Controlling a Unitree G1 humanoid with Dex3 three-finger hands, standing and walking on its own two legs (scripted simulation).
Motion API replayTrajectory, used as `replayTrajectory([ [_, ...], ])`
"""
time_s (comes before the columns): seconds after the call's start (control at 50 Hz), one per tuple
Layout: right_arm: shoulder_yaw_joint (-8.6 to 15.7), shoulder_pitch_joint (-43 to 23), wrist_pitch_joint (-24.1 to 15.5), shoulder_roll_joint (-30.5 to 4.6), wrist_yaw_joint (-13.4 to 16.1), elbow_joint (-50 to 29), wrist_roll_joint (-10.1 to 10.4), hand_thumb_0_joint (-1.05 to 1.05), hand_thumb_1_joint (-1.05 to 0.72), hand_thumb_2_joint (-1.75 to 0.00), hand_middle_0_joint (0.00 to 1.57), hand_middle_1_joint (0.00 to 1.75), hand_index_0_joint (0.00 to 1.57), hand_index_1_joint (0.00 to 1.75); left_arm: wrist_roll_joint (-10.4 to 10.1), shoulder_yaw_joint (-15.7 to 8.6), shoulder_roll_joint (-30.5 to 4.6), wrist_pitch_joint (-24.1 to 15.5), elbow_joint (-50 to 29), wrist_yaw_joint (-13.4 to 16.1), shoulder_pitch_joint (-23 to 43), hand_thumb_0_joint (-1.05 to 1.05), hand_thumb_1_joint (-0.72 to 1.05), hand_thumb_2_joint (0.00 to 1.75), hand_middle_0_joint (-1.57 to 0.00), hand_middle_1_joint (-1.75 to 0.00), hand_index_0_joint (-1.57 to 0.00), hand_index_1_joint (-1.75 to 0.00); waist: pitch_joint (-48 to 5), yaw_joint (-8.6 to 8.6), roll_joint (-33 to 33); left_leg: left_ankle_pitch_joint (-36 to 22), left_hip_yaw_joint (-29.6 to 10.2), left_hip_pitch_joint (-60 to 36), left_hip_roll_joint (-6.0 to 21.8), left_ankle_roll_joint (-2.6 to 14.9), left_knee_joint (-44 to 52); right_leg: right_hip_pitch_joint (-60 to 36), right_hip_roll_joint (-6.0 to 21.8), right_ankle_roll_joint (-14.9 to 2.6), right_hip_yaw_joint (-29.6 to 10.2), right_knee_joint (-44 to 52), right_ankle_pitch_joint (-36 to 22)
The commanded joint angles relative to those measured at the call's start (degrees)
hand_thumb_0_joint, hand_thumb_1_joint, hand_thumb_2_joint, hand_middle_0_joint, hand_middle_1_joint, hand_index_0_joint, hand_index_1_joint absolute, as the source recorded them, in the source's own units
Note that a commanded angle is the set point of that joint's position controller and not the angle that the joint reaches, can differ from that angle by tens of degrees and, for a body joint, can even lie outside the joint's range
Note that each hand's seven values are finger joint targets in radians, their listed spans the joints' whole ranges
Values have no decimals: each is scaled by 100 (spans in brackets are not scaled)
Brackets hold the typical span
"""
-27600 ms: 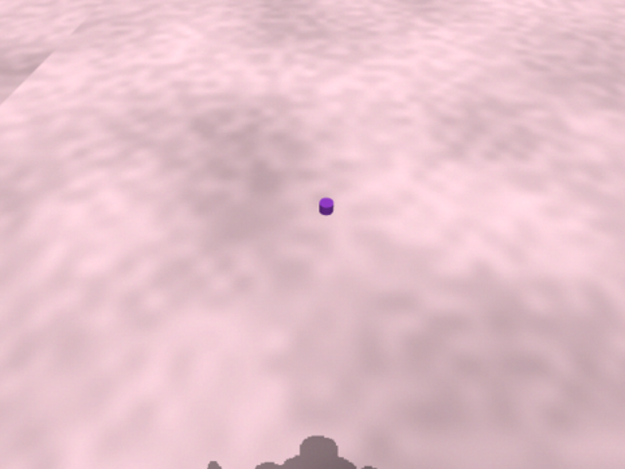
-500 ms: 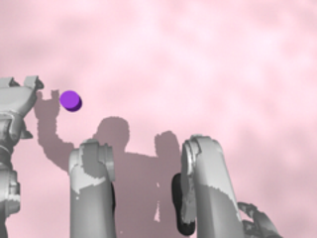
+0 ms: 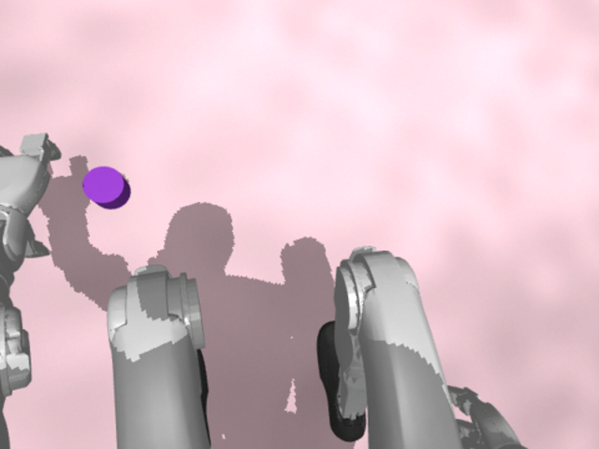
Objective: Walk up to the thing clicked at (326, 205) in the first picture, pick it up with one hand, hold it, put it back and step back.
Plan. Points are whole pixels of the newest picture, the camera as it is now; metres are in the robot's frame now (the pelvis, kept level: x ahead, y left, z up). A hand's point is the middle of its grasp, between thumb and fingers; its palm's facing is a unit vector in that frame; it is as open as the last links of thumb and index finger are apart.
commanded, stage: rise first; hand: left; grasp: from above
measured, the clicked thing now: (107, 188) +0.47 +0.29 -0.30
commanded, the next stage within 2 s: approach in 0.04 s
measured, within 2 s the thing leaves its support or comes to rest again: neither
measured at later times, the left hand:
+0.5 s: hand (88, 169) +0.47 +0.28 -0.19, palm faces -0.39 -0.07 -0.92, open 14.0 cm
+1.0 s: hand (63, 207) +0.41 +0.31 -0.21, palm faces -0.54 -0.11 -0.84, open 14.0 cm
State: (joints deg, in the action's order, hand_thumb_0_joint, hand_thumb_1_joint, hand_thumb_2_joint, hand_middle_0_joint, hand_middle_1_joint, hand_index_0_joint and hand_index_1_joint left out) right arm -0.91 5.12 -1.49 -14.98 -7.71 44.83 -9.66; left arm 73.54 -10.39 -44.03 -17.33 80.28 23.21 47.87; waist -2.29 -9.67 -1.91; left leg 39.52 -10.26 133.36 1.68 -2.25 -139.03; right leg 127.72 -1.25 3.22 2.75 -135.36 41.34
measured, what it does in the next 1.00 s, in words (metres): stands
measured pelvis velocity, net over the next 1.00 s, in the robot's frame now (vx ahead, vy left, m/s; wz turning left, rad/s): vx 0.00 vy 0.00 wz -0.02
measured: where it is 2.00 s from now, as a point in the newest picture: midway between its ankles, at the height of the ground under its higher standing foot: (269, 411)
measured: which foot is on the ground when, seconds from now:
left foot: down 0.00-1.00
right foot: down 0.00-1.00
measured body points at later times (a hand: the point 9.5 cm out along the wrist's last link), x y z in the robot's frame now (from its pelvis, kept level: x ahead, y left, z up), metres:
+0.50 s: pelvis +0.00 +0.00 -0.01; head +0.24 +0.08 +0.36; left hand +0.48 +0.28 -0.13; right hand +0.07 -0.28 -0.11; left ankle +0.07 +0.14 -0.29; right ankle +0.09 -0.13 -0.29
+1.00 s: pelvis +0.00 +0.00 -0.01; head +0.25 +0.08 +0.36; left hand +0.44 +0.32 -0.16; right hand +0.04 -0.27 -0.11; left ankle +0.07 +0.14 -0.29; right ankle +0.09 -0.13 -0.29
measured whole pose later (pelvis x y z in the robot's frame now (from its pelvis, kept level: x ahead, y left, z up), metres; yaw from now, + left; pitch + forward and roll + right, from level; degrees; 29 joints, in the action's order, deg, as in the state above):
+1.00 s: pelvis +0.00 +0.00 -0.01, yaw -1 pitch +32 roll -9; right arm -6.2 8.8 -2.0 -16.0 -8.5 42.3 -9.3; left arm 69.5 -5.8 -45.9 -15.8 82.1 20.4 50.3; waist 2.0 -12.9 -2.6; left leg 38.9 -11.8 134.1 1.5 -2.5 -140.5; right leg 128.1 -1.8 3.4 3.9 -135.8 40.1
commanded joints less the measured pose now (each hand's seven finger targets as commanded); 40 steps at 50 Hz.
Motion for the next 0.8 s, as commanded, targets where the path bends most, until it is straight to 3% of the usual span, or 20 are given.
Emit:
replayTrajectory([
  [0.0,394,1051,-7,-1363,44,-84,-52,0,-90,-90,20,30,20,30,-98,-222,-1705,-13,-693,260,1419,0,-54,99,-7,-102,-8,-101,-3819,75,1503,-1138,785,-3016,-108,381,1287,-1688,-129,-462,596,1399,-1423],
  [0.1,376,1052,7,-1390,37,-59,-88,0,-90,-90,20,30,20,30,-73,-182,-1693,-20,-603,281,1436,0,-54,99,-7,-102,-7,-102,-3837,33,1503,-1186,769,-2997,-101,375,1202,-1709,-148,-456,597,1378,-1492],
  [0.12,364,1044,18,-1378,39,-37,-93,0,-90,-90,20,30,20,30,-82,-217,-1706,-37,-705,298,1514,0,-61,107,-8,-96,-4,-100,-3894,45,1512,-1207,772,-3024,-104,376,1192,-1700,-146,-453,597,1365,-1501],
  [0.14,352,1044,15,-1368,40,-33,-80,0,-90,-90,20,30,20,30,-85,-180,-1692,-33,-597,307,1524,0,-55,99,-6,-103,-7,-102,-3851,37,1591,-1163,767,-3013,-110,363,1203,-1631,-149,-471,599,1332,-1447],
  [0.2,342,1055,-23,-1401,30,-10,-108,0,-90,-89,20,30,20,30,-43,190,-1356,-49,-490,319,1863,0,-52,97,-6,-105,-8,-104,-3586,-204,1600,-952,706,-2954,-90,354,1202,-1375,-168,-487,667,1342,-1289],
  [0.32,242,1243,-167,-1481,49,63,-146,0,-90,-89,20,30,20,30,18,591,-1005,9,-531,556,2855,0,-51,96,-6,-107,-8,-105,-3712,-605,1850,-884,662,-3037,-55,332,1117,-1304,-184,-447,736,1374,-1283],
  [0.38,193,1322,-198,-1501,62,46,-137,0,-90,-90,20,30,20,30,81,565,-1040,252,-474,750,3044,0,-51,96,-6,-108,-8,-105,-4039,-565,2169,-1117,681,-3325,-45,288,1185,-1335,-187,-473,777,1276,-1506],
  [0.44,123,1279,-195,-1531,62,-53,-122,0,-90,-90,20,30,20,30,126,568,-1079,611,2,833,3248,0,-52,97,-6,-107,-8,-105,-3843,-690,2315,-1034,655,-3293,-29,271,1278,-1129,-185,-509,821,1215,-1468],
  [0.48,44,1301,-178,-1543,51,-115,-130,0,-90,-90,20,30,20,30,164,416,-1306,852,174,857,3244,0,-53,98,-6,-107,-8,-105,-3871,-646,2349,-1141,704,-3210,-48,293,1266,-1286,-183,-512,781,1241,-1626],
  [0.52,-15,1290,-172,-1526,26,-193,-93,0,-91,-90,20,30,20,30,102,417,-1325,1098,349,802,3096,0,-54,98,-7,-107,-8,-105,-3858,-585,2286,-1243,754,-3085,-57,325,1251,-1422,-180,-513,730,1241,-1765],
  [0.54,-66,1283,-166,-1528,11,-238,-79,0,-91,-90,20,30,20,30,36,450,-1290,1206,496,737,3020,0,-54,98,-6,-106,-7,-105,-3787,-642,2125,-1239,774,-2916,-56,378,1190,-1579,-206,-477,698,1310,-1840],
  [0.6,-135,1268,-146,-1535,2,-376,5,0,-90,-90,20,30,20,30,-173,340,-1522,1409,471,522,2858,0,-53,97,-6,-106,-8,-105,-4002,-536,1952,-1237,797,-2650,-61,432,1206,-1975,-213,-445,641,1361,-1820],
  [0.64,-151,1263,-119,-1530,3,-447,72,0,-90,-90,20,30,20,30,-304,364,-1564,1463,582,315,2597,0,-53,97,-6,-106,-8,-105,-3830,-557,1583,-1110,779,-2373,-62,485,1200,-2128,-242,-415,625,1438,-1702],
  [0.68,-192,1273,-75,-1505,19,-495,110,0,-90,-89,20,30,20,30,-433,299,-1757,1415,423,109,2423,0,-54,97,-6,-105,-8,-104,-3847,-483,1359,-1073,804,-2092,-82,526,1167,-2500,-256,-370,562,1505,-1677],
  [0.78,-193,1263,-36,-1502,31,-541,147,0,-90,-89,20,30,20,30,-686,277,-1750,1021,234,-306,1777,0,-51,94,-6,-108,-9,-105,-3493,-410,1098,-893,714,-1954,-82,504,1186,-2469,-271,-384,598,1486,-1422],
])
